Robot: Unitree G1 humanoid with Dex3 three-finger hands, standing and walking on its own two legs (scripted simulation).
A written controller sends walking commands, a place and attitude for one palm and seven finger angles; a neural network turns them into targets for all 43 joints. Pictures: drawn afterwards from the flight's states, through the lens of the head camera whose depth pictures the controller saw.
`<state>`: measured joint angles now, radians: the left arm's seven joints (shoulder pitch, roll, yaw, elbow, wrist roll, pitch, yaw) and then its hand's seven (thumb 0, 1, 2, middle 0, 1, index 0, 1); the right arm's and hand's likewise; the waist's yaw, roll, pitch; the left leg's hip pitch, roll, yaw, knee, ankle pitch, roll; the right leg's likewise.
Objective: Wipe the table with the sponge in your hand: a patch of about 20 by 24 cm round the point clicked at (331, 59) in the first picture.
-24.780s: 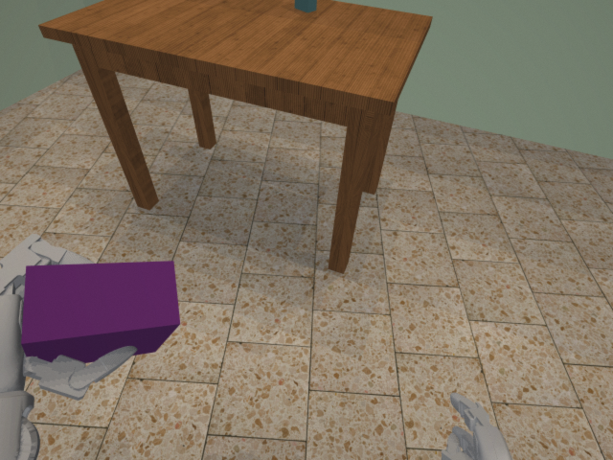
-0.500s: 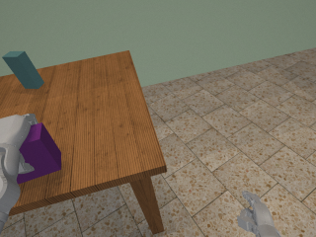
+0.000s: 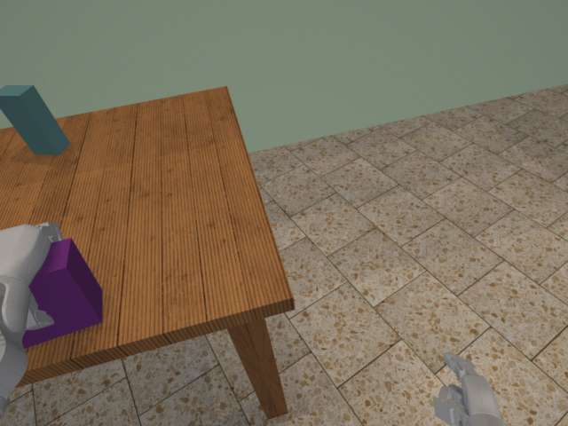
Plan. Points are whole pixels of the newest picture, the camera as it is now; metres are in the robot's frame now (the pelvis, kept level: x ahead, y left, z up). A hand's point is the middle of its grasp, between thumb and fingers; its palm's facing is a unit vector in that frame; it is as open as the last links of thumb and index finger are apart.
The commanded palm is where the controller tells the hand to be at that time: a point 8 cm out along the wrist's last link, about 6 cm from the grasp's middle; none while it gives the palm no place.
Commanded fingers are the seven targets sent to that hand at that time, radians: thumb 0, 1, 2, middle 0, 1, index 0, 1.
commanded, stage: lower the sponge onto the table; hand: left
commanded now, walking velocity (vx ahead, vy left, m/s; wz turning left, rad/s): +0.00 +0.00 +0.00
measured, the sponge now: (44, 304) +0.21 +0.39 +0.07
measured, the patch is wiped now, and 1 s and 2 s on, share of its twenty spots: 0.05 0.25 0.40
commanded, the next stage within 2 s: wipe forward along the first lane in 0.26 s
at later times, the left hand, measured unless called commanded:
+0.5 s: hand (34, 272) +0.23 +0.39 +0.11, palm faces +0.00 +0.02 -1.00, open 10.4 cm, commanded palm +0.22 +0.38 +0.16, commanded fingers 0.00 0.10 1.30 -1.20 -1.60 -1.20 -1.60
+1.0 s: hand (54, 236) +0.30 +0.40 +0.11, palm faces -0.05 +0.05 -1.00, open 10.4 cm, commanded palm +0.28 +0.40 +0.14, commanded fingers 0.00 0.10 1.30 -1.20 -1.60 -1.20 -1.60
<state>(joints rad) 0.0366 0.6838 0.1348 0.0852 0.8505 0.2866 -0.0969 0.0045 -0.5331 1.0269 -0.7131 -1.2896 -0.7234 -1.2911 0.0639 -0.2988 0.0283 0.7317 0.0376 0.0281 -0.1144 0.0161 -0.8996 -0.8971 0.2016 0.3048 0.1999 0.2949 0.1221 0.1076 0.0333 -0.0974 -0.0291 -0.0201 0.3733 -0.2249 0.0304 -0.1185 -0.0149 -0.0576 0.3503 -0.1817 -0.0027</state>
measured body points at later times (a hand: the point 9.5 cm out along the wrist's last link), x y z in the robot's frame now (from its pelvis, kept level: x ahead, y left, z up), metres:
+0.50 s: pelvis +0.00 +0.00 +0.00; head +0.00 -0.03 +0.45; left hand +0.23 +0.38 +0.17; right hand +0.22 -0.22 -0.11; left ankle -0.01 +0.10 -0.75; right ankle +0.01 -0.12 -0.75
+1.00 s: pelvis +0.00 +0.00 +0.00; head +0.03 -0.02 +0.45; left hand +0.30 +0.39 +0.16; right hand +0.16 -0.25 -0.13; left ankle -0.01 +0.10 -0.75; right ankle +0.01 -0.12 -0.75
